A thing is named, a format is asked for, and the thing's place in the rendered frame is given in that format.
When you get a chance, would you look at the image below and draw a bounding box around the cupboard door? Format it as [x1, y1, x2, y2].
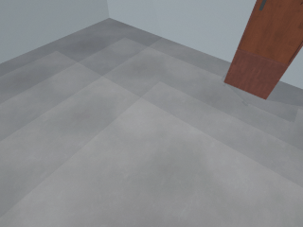
[240, 0, 303, 64]

